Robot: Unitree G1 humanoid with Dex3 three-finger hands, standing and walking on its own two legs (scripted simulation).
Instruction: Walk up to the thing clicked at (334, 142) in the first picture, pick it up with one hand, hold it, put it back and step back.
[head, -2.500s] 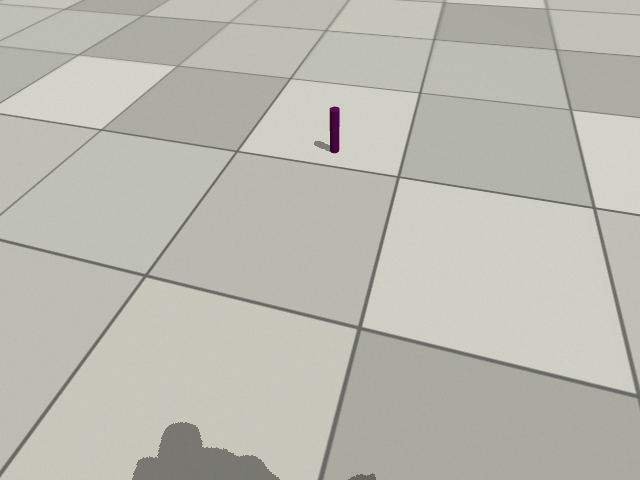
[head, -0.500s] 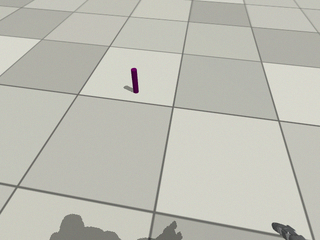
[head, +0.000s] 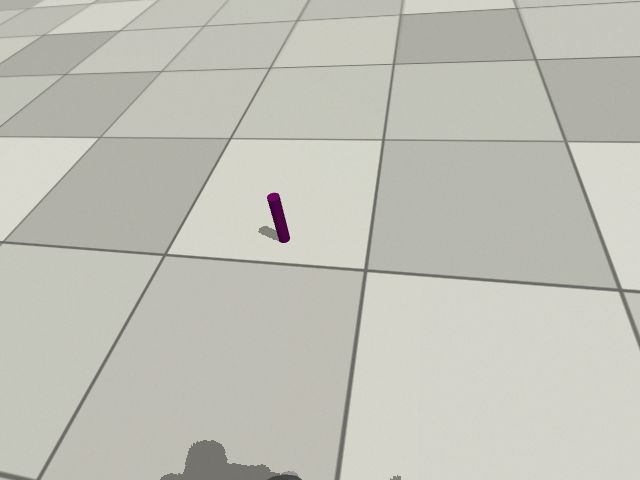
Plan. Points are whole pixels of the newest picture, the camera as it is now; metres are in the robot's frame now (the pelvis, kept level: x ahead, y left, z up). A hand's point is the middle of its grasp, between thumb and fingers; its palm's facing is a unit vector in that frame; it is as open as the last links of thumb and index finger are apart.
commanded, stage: walk up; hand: left
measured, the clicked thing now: (279, 219) +1.22 +0.29 -0.65
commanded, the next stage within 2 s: none
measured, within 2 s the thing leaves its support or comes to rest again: neither
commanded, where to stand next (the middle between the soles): +0.89 +0.09 m, yaw -1 degrees
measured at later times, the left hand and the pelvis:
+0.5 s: hand (167, 392) +0.31 +0.31 -0.14, palm faces -0.06 -0.94 -0.34, open 7.4 cm; pelvis +0.24 +0.03 +0.00, yaw +0 degrees
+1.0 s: hand (188, 302) +0.48 +0.31 -0.13, palm faces +0.00 -0.92 -0.39, open 7.4 cm; pelvis +0.44 +0.02 +0.00, yaw +1 degrees
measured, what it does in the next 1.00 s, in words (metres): walks ahead: left foot, then right foot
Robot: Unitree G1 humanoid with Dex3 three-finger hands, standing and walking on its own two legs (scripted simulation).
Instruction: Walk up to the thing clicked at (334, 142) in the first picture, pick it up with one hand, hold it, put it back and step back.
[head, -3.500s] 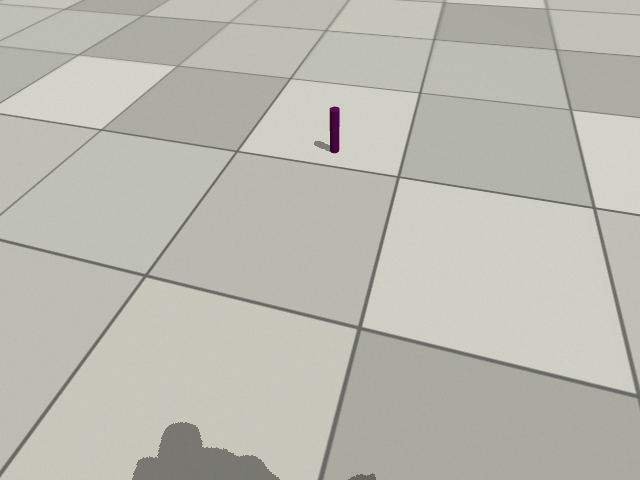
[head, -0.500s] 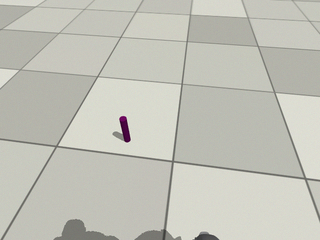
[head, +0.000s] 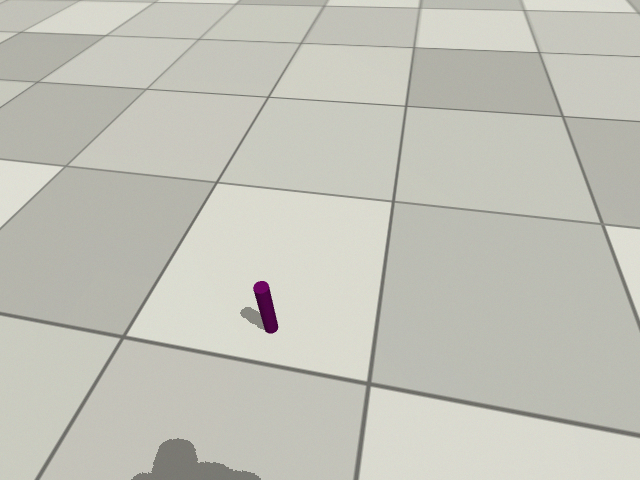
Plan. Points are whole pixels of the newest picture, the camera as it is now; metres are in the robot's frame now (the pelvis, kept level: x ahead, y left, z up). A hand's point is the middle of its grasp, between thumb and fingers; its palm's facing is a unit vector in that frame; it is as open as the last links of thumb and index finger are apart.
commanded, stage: walk up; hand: left
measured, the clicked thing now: (266, 308) +0.79 +0.25 -0.65
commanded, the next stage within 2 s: none
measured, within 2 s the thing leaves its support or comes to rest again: neither
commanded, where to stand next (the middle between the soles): +0.46 +0.06 m, yaw -2 degrees
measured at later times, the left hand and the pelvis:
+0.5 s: hand (157, 403) +0.29 +0.29 -0.14, palm faces -0.11 -0.92 -0.38, open 7.4 cm; pelvis +0.18 +0.03 -0.01, yaw -2 degrees
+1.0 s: hand (142, 360) +0.37 +0.36 -0.17, palm faces -0.08 -0.93 -0.37, open 7.4 cm; pelvis +0.32 +0.08 -0.01, yaw -2 degrees
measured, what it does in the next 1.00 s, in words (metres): walks ahead: left foot, then right foot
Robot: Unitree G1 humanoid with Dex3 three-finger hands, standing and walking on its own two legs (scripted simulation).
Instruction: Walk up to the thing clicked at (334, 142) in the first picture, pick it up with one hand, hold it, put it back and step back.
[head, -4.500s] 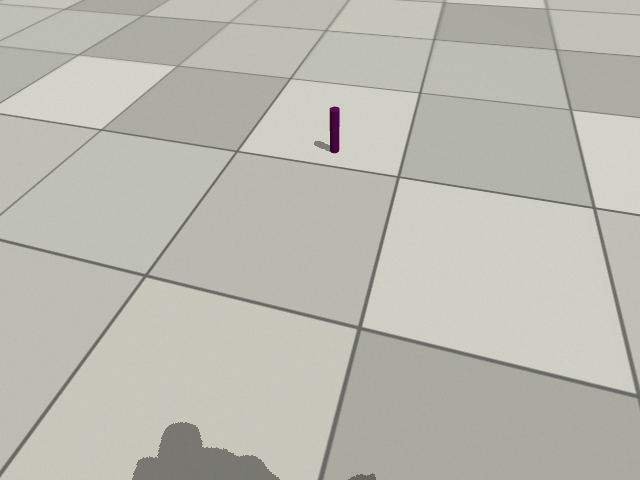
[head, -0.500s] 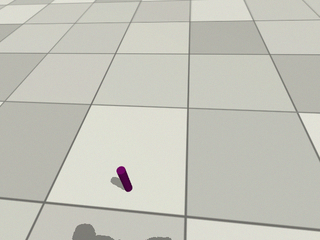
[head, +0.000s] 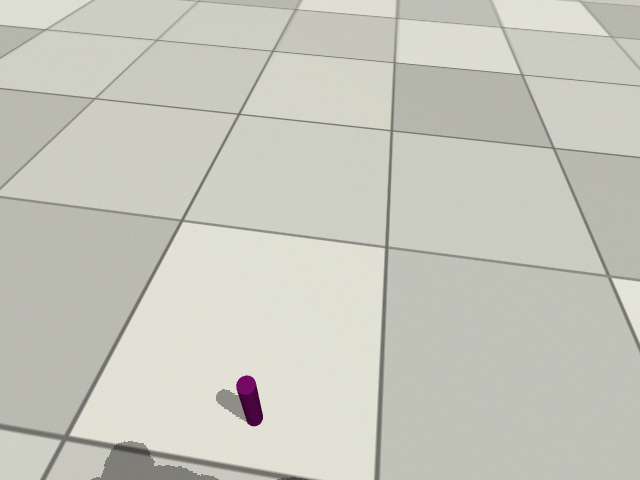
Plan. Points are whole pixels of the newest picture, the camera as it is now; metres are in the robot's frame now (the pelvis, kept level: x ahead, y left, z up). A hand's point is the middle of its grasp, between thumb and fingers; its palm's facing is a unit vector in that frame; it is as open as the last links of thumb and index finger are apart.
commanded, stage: walk up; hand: left
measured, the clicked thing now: (250, 402) +0.46 +0.19 -0.64
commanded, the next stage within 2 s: stand in 1.50 s
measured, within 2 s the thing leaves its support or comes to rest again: neither
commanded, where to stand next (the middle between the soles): +0.14 -0.01 m, yaw +0 degrees
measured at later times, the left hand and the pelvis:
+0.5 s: hand out of the picture +0.15 +0.24 -0.13, palm faces -0.05 -0.94 -0.34, open 7.4 cm; pelvis +0.04 -0.01 +0.01, yaw -1 degrees
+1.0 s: hand out of the picture +0.14 +0.23 -0.13, palm faces -0.05 -0.95 -0.31, open 7.4 cm; pelvis +0.06 -0.01 +0.03, yaw -2 degrees
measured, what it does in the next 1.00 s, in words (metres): steps on the spot: right foot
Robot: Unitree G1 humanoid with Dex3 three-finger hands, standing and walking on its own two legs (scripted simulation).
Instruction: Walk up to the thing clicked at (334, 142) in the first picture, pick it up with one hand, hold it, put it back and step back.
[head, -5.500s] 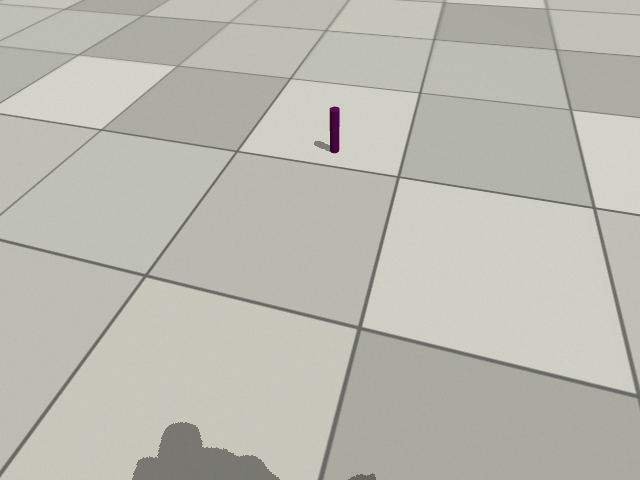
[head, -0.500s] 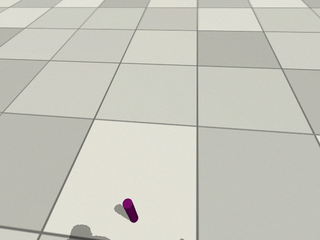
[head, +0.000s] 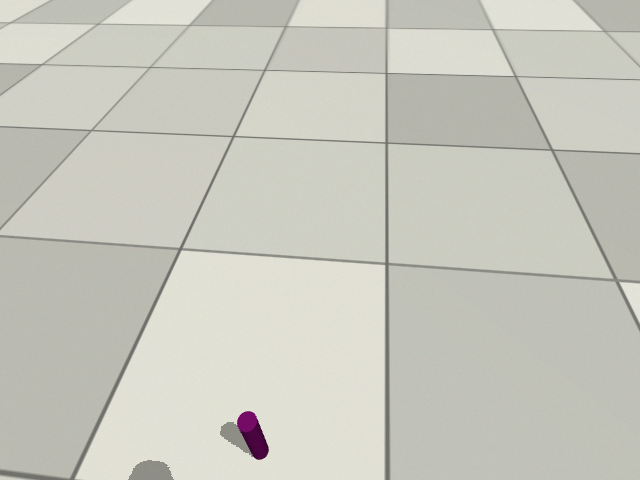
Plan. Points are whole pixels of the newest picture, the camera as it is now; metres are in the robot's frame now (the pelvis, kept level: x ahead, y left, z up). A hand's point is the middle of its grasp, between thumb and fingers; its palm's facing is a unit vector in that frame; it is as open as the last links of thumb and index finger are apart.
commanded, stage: walk up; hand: left
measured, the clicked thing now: (254, 437) +0.40 +0.21 -0.66
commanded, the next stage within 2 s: stand in 0.50 s
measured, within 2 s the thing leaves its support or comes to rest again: neither
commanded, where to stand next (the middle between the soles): +0.08 +0.00 m, yaw +1 degrees
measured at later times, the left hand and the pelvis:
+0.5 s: hand out of the picture +0.09 +0.25 -0.16, palm faces -0.02 -0.95 -0.32, open 7.4 cm; pelvis +0.01 +0.00 +0.00, yaw +0 degrees
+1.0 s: hand out of the picture +0.10 +0.25 -0.15, palm faces -0.02 -0.94 -0.34, open 7.4 cm; pelvis +0.02 +0.00 +0.00, yaw +1 degrees
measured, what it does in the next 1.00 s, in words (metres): stands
